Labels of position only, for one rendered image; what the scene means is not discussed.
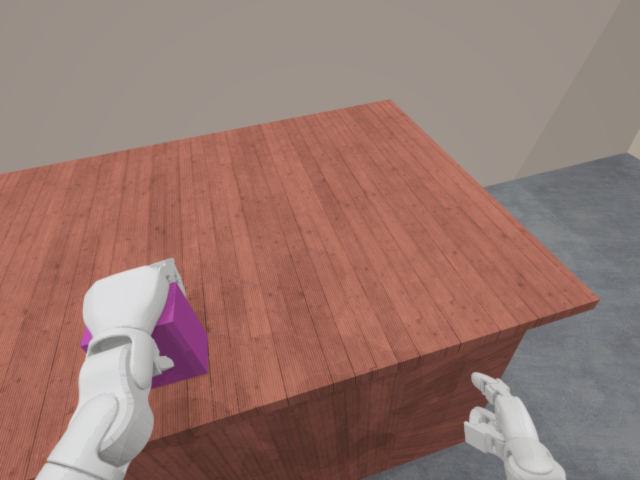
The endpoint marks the robot right hand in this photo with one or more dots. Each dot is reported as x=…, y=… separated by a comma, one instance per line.
x=489, y=432

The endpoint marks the right robot forearm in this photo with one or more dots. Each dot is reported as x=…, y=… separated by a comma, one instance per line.
x=528, y=459

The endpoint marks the robot left hand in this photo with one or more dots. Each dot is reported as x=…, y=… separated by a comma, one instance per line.
x=132, y=299

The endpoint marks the table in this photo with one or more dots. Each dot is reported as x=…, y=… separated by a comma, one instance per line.
x=350, y=276

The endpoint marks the left robot forearm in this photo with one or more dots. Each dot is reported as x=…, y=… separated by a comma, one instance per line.
x=113, y=420

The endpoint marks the sponge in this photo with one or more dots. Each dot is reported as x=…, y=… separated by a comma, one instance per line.
x=178, y=335

